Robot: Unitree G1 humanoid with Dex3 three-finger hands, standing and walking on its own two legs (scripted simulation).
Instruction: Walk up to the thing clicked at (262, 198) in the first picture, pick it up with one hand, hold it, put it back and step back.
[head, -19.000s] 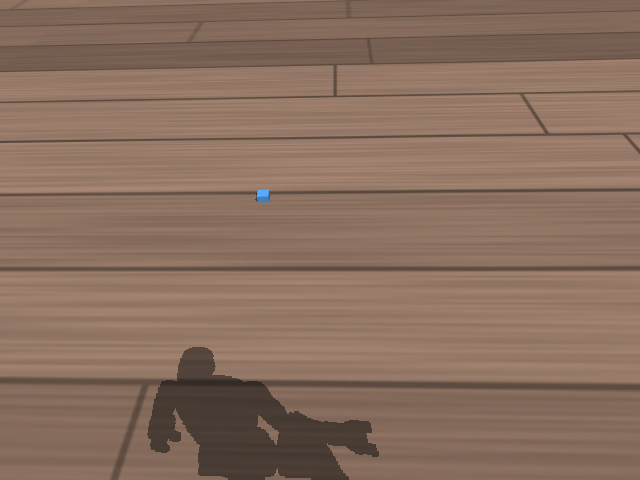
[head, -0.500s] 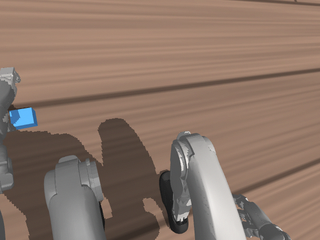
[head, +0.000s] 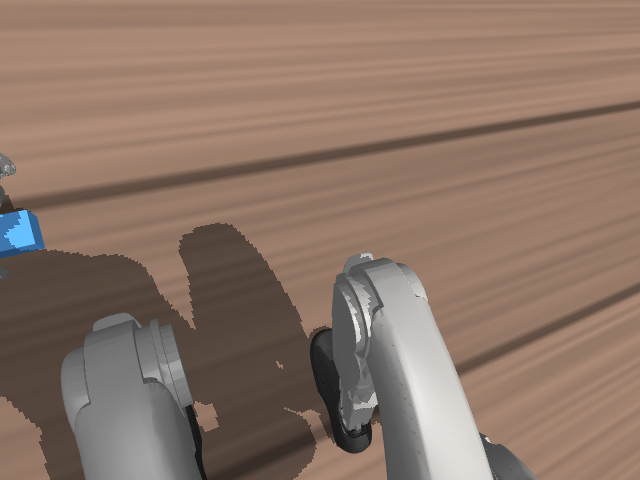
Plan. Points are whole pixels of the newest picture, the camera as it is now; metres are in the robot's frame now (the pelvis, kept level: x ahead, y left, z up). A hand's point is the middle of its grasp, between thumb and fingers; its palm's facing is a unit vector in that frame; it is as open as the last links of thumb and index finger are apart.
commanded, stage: rest palm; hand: left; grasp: from above
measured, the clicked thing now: (12, 234) +0.45 +0.33 -0.29
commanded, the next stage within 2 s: close in 0.84 s
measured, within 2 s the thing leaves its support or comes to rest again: neither
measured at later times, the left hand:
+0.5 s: hand (11, 234) +0.44 +0.32 -0.25, palm faces -0.45 -0.14 -0.88, open 14.2 cm
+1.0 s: hand (16, 241) +0.43 +0.32 -0.26, palm faces -0.45 -0.13 -0.88, open 14.1 cm
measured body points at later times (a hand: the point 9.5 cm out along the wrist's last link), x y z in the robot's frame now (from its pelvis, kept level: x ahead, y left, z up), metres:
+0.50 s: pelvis +0.00 +0.01 -0.01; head +0.27 +0.12 +0.33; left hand +0.46 +0.32 -0.20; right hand +0.06 -0.26 -0.08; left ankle +0.06 +0.13 -0.27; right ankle +0.11 -0.13 -0.27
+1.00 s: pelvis +0.00 +0.01 -0.01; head +0.26 +0.14 +0.33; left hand +0.45 +0.32 -0.21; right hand +0.06 -0.25 -0.07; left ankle +0.06 +0.13 -0.27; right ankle +0.11 -0.13 -0.27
